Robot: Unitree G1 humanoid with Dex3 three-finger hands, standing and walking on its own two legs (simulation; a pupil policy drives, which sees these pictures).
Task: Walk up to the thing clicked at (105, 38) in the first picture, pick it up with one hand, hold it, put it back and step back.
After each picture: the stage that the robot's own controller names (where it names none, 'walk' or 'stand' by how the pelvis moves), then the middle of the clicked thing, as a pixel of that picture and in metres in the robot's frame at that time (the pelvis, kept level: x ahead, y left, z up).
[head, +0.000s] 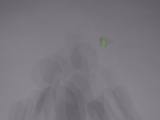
stand; (103, 42) +1.43 -0.26 -0.72
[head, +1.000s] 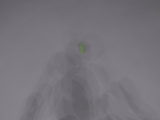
walk; (81, 48) +1.31 +0.09 -0.70
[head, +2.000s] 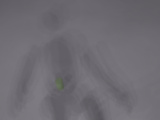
walk; (59, 84) +0.81 +0.27 -0.71
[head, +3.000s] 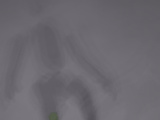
walk; (54, 119) +0.49 +0.21 -0.70
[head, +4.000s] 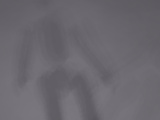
stand; out of the picture +0.35 +0.20 -0.72
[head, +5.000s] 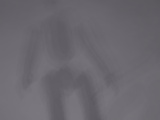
stand; out of the picture +0.35 +0.17 -0.72
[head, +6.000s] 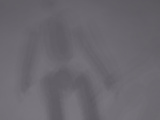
stand; out of the picture +0.36 +0.19 -0.72
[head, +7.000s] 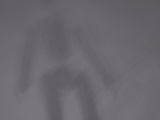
stand; out of the picture +0.35 +0.19 -0.72
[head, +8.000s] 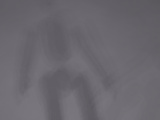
stand; out of the picture +0.35 +0.19 -0.72
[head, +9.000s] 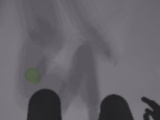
go down; (33, 76) +0.40 +0.24 -0.41
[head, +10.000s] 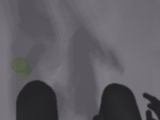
go down; (22, 68) +0.41 +0.27 -0.32
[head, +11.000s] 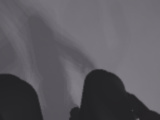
close in; out of the picture +0.37 +0.32 -0.22
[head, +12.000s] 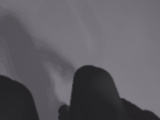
close; out of the picture +0.37 +0.32 -0.21
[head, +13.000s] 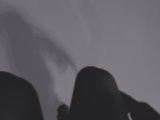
lift; out of the picture +0.35 +0.31 -0.22
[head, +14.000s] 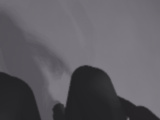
lift; out of the picture +0.35 +0.31 -0.22
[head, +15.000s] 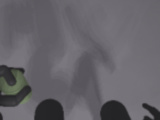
lift; (17, 88) +0.32 +0.22 -0.02
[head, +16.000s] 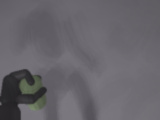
hold; (34, 93) +0.33 +0.17 -0.01
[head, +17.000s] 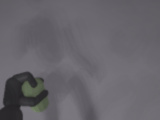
hold; (36, 95) +0.32 +0.17 -0.01
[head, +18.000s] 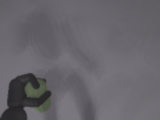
crouch; (39, 96) +0.32 +0.16 -0.03
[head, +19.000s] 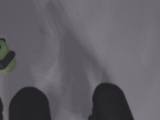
crouch; (1, 57) +0.43 +0.25 -0.11
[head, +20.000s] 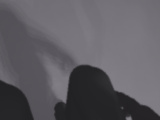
lower; out of the picture +0.38 +0.34 -0.22
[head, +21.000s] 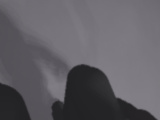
lower; out of the picture +0.39 +0.33 -0.22
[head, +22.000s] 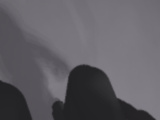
lower; out of the picture +0.39 +0.33 -0.22
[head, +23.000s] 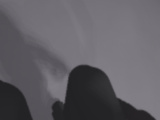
lower; out of the picture +0.38 +0.33 -0.22
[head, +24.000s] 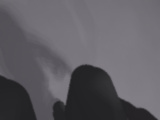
open; out of the picture +0.37 +0.31 -0.22
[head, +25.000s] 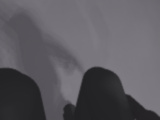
stand; out of the picture +0.37 +0.30 -0.22
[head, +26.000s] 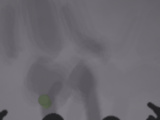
walk; (45, 101) +0.39 +0.22 -0.54
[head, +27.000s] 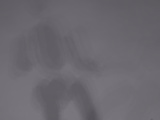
stand; out of the picture +0.36 +0.20 -0.66
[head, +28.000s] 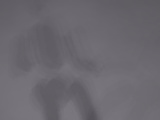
stand; out of the picture +0.36 +0.20 -0.67
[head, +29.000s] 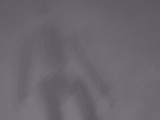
stand; out of the picture +0.38 +0.19 -0.72
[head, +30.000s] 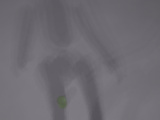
walk; (62, 102) +0.47 +0.15 -0.69
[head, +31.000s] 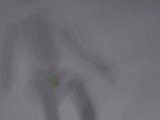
walk; (53, 81) +0.67 +0.25 -0.69
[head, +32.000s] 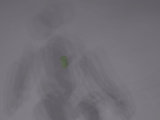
stand; (64, 62) +0.99 +0.20 -0.70
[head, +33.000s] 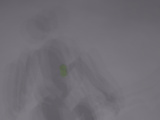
stand; (63, 70) +0.96 +0.18 -0.72
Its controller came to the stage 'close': yes
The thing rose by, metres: 0.70
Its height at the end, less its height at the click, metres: +0.00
